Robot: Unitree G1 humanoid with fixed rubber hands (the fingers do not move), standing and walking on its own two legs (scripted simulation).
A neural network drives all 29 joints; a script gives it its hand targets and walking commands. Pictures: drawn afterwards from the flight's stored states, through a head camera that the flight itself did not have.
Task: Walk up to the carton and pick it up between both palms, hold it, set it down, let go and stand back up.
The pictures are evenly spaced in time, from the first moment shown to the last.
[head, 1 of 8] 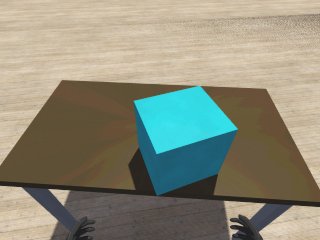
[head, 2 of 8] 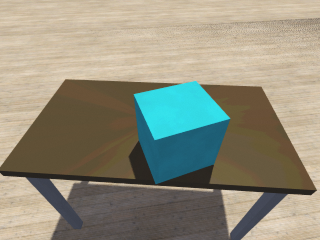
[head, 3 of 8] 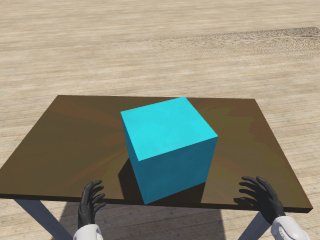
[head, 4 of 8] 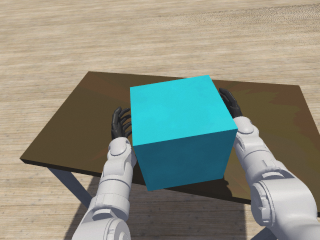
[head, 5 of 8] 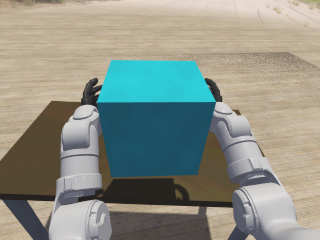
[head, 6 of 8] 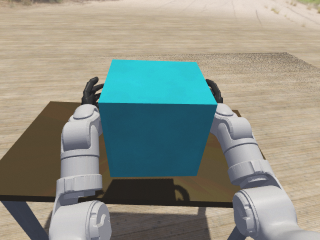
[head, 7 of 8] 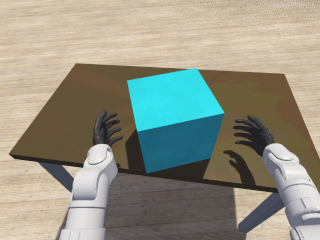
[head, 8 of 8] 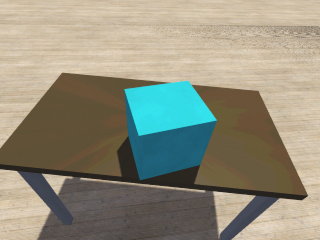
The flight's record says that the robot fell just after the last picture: no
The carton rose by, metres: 0.18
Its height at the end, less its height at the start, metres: +0.00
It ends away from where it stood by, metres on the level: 0.03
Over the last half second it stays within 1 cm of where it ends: yes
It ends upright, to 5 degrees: yes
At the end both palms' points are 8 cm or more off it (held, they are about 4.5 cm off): yes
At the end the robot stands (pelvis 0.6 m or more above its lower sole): yes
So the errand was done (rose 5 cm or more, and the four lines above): yes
